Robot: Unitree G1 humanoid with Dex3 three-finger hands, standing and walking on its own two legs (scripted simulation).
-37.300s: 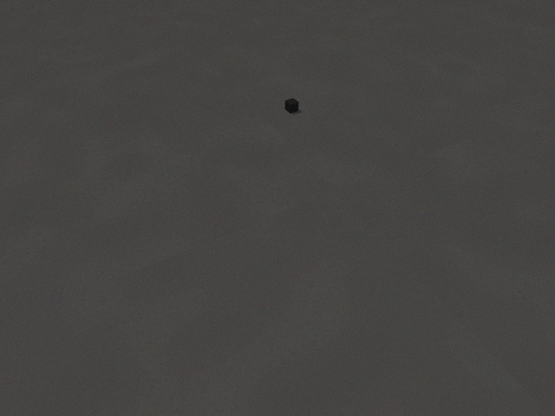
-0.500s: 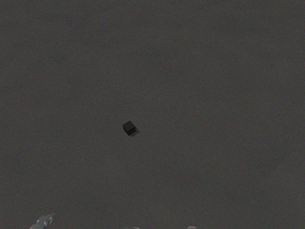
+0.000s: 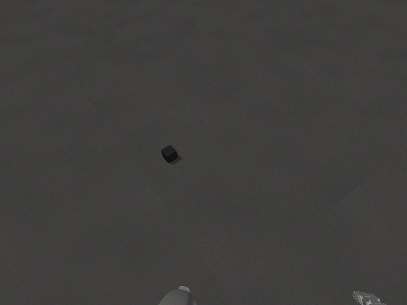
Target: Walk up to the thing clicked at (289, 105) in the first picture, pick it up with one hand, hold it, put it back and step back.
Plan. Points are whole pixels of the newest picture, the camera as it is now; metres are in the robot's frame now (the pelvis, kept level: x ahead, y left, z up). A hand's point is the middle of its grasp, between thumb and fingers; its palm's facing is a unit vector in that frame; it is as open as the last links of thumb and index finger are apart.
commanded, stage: step back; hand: left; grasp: from above
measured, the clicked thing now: (169, 154) +1.02 +0.32 -0.72
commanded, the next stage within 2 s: stand in 1.08 s
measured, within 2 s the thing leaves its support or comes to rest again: neither
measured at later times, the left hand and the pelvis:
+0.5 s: hand out of the picture -0.02 +0.28 -0.14, palm faces +0.08 -0.92 -0.39, open 7.4 cm; pelvis -0.05 +0.00 +0.01, yaw +4 degrees
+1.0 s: hand out of the picture +0.06 +0.30 -0.14, palm faces +0.08 -0.93 -0.35, open 7.4 cm; pelvis +0.00 +0.03 +0.01, yaw +4 degrees
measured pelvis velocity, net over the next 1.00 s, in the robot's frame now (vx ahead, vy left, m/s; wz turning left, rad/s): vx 0.00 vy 0.03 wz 0.07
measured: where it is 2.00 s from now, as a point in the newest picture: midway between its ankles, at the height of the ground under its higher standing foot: outside the picture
